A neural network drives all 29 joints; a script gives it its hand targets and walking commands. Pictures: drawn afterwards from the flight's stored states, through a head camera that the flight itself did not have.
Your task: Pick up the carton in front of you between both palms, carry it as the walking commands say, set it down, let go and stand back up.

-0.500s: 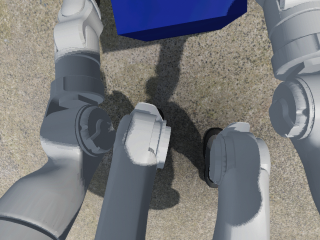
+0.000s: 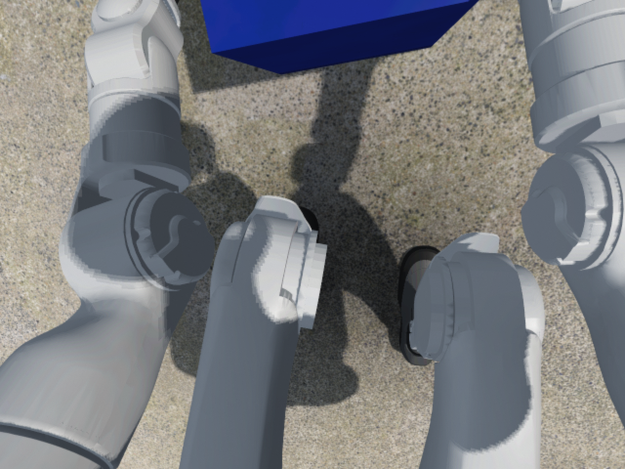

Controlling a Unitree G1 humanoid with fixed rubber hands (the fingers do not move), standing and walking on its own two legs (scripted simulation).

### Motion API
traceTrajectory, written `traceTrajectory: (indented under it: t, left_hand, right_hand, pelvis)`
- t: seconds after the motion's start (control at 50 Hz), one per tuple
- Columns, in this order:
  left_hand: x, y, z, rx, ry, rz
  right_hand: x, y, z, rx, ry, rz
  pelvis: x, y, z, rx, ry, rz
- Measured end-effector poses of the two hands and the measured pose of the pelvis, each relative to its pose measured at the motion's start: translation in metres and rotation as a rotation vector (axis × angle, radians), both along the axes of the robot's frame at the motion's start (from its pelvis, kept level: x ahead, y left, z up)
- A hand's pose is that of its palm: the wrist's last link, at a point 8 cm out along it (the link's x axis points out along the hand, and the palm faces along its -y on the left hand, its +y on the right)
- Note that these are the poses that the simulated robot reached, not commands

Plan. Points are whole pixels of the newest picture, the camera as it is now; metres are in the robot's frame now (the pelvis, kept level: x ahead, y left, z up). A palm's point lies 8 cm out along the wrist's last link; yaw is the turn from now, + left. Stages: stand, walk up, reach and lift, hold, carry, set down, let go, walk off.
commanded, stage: set down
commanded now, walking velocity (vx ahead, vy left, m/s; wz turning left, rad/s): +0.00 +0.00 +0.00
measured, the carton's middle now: out of the picture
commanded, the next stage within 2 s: let go in 1.40 s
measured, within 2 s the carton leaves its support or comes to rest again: neither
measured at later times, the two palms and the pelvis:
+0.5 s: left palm out of the picture +0.52 +0.28 -0.14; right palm out of the picture +0.61 -0.08 -0.14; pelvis -0.02 +0.01 +0.00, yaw +1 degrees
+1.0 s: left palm out of the picture +0.52 +0.29 +0.02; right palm out of the picture +0.62 -0.09 +0.02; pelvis +0.00 +0.01 +0.12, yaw +1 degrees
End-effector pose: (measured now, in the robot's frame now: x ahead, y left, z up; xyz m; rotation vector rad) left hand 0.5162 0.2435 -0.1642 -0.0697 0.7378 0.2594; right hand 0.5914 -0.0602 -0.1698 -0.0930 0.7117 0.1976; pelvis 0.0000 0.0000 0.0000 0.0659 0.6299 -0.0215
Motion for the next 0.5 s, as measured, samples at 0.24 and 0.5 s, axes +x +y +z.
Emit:
traceTrajectory:
  t: [0.24,0.5]
  left_hand:
    - [-0.021,0.026,-0.036,0.078,0.063,0.089]
    - [0.001,0.041,0.023,0.064,-0.074,0.111]
  right_hand:
    - [-0.012,-0.032,-0.039,-0.095,0.015,-0.038]
    - [0.019,-0.017,0.033,-0.093,-0.108,-0.039]
  pelvis:
    - [-0.004,0.005,-0.005,-0.001,-0.022,0.013]
    - [-0.016,0.012,-0.004,-0.021,-0.053,0.039]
